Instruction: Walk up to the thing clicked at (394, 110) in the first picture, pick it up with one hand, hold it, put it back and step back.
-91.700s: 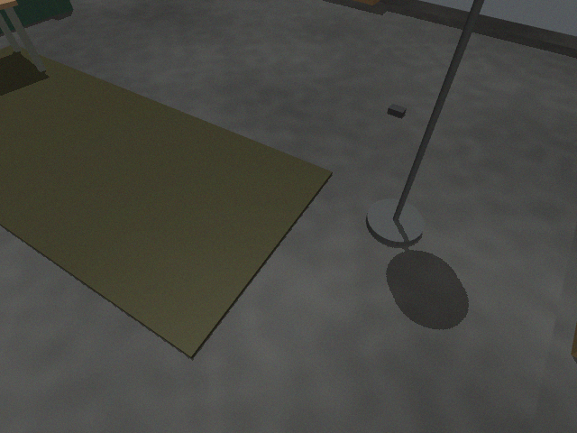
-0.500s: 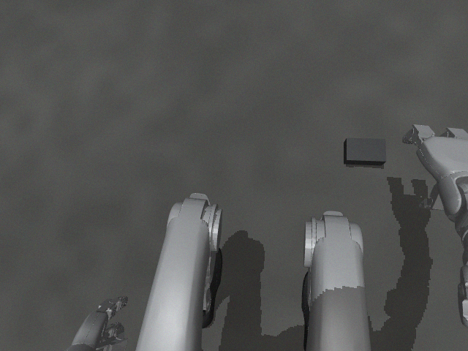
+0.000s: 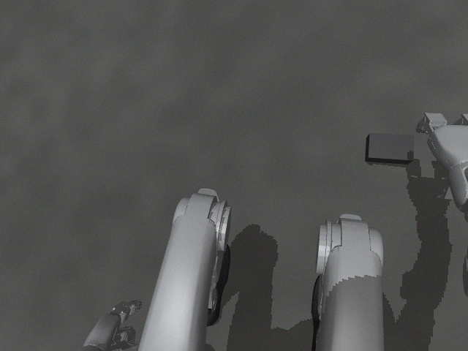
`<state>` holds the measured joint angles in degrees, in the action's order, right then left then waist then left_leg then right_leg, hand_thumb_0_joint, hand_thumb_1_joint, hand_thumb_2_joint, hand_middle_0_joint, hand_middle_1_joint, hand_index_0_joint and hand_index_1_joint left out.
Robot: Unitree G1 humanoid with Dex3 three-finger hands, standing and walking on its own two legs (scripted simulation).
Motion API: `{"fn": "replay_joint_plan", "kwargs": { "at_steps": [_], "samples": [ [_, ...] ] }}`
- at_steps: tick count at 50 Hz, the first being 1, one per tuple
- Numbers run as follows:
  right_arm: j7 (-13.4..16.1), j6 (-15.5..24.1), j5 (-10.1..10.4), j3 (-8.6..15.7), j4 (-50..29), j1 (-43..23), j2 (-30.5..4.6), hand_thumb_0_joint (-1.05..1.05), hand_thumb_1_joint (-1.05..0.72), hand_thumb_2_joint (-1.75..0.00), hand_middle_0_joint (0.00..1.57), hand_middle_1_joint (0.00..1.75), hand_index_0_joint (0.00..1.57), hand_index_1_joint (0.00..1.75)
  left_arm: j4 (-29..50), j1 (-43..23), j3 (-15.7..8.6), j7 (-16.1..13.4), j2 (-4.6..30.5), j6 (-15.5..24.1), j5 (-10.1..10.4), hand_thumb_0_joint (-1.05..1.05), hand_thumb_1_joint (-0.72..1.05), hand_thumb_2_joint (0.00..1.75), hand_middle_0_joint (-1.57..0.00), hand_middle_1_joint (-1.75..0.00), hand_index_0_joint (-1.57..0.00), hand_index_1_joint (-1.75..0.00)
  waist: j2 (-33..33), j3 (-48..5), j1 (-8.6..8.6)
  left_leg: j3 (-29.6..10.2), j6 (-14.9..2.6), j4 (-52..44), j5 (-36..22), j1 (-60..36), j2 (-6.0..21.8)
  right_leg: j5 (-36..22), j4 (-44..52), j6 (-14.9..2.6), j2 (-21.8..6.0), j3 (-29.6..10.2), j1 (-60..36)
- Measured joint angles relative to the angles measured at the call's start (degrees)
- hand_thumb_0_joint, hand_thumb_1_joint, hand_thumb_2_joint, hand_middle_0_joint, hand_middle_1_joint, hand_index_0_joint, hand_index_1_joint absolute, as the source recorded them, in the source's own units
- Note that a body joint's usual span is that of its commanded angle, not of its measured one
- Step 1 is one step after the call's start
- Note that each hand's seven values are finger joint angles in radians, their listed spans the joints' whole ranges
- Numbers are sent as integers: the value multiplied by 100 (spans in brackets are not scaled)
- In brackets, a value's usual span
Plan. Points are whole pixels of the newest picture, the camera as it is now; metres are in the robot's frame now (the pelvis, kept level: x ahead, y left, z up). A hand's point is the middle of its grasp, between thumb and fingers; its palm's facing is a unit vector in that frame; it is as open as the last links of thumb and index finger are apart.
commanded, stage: rise first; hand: right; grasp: from above
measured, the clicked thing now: (388, 148) +0.50 -0.24 -0.33
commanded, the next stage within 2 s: none
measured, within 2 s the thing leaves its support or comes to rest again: neither
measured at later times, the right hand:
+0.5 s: hand (435, 162) +0.44 -0.29 -0.20, palm faces -0.48 +0.05 -0.88, open 13.0 cm
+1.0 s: hand (433, 154) +0.46 -0.29 -0.21, palm faces -0.47 +0.06 -0.88, open 12.7 cm
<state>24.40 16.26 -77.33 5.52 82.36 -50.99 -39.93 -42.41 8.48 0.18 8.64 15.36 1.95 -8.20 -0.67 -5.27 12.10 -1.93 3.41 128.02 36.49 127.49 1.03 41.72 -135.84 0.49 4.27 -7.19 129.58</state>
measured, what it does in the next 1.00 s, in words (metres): stands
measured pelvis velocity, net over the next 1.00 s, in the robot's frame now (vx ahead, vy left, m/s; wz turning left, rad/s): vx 0.00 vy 0.00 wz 0.03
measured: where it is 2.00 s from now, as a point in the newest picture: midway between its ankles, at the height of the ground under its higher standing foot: (266, 315)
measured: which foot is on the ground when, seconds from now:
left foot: down 0.00-1.00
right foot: down 0.00-1.00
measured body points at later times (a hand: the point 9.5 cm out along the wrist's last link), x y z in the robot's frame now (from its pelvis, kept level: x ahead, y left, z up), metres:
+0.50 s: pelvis +0.00 +0.01 -0.01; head +0.25 -0.06 +0.36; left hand +0.05 +0.29 -0.11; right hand +0.46 -0.29 -0.15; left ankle +0.11 +0.16 -0.31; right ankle +0.07 -0.11 -0.31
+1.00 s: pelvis +0.00 +0.00 -0.02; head +0.25 -0.07 +0.35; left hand +0.04 +0.28 -0.11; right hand +0.48 -0.29 -0.16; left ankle +0.11 +0.16 -0.31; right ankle +0.07 -0.11 -0.31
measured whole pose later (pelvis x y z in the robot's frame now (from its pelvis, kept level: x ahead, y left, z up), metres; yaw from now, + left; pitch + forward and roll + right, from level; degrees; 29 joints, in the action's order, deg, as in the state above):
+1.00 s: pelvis +0.00 +0.00 -0.02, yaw +2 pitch +35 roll +10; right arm 26.7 15.6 -77.6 7.0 88.5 -56.2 -44.8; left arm -42.4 8.6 3.0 9.9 16.6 2.9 -10.0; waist -0.1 -2.4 15.6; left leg -0.9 3.8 130.9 36.1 130.6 0.6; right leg 42.2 -139.7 0.8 4.2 -8.6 132.9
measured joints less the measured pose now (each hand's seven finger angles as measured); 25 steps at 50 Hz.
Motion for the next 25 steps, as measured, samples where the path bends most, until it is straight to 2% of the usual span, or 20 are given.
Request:
{"fn": "replay_joint_plan", "kwargs": {
  "at_steps": [14,25],
  "samples": [
    [195,-20,17,203,192,-63,-135,0,34,-86,22,90,24,87,-42,59,38,59,76,50,-104,0,91,90,-21,-30,-20,-30,18,142,138,28,98,130,32,137,-23,90,-114,83,-16,-67,72],
    [246,-26,27,202,361,-187,-244,0,34,-85,24,87,26,85,-57,5,105,79,78,67,-143,0,91,90,-21,-30,-20,-30,45,162,199,56,70,199,17,236,-31,91,-195,110,-15,-105,162]
  ]
}}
